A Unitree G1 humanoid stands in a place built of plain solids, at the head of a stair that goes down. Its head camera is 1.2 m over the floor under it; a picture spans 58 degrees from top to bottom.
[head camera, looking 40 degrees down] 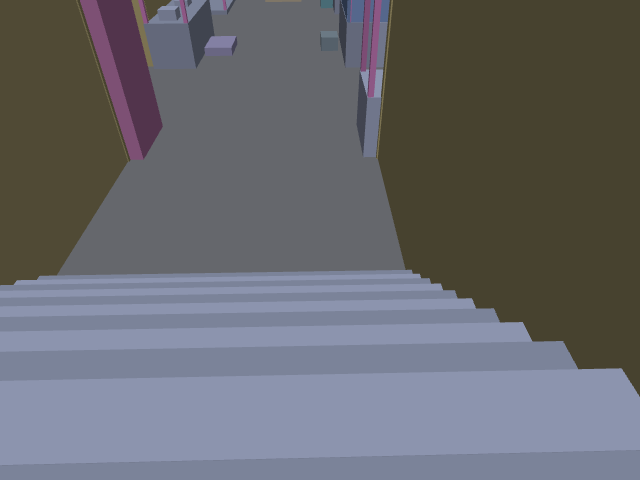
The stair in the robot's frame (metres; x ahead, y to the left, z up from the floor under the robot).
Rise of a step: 0.20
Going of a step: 0.26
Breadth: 3.66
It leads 1 degrees to the left of straight ahead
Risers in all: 10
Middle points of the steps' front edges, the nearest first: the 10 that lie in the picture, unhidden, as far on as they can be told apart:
0.75 0.86 0.00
1.01 0.87 -0.20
1.26 0.87 -0.39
1.52 0.88 -0.59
1.78 0.88 -0.79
2.03 0.89 -0.99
2.29 0.90 -1.19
2.54 0.90 -1.38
2.80 0.91 -1.58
3.05 0.91 -1.78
